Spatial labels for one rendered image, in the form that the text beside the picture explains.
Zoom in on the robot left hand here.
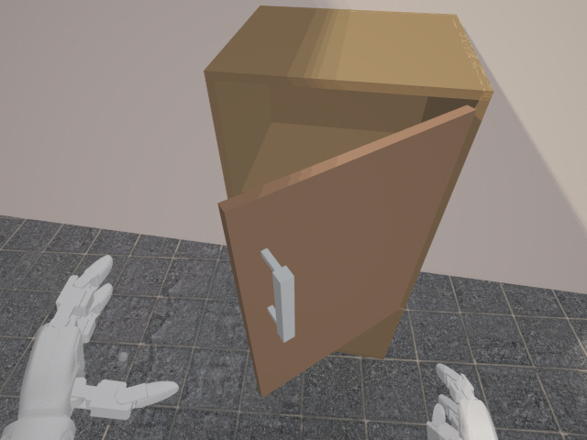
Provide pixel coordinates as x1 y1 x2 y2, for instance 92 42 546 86
17 255 179 420

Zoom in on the handle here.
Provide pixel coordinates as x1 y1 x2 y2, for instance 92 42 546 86
260 248 295 343

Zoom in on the robot right hand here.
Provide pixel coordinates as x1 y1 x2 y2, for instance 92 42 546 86
426 363 498 440

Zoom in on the left robot forearm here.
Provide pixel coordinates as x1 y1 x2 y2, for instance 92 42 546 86
0 413 76 440

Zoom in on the cupboard door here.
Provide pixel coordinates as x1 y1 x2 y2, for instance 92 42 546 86
218 105 477 398

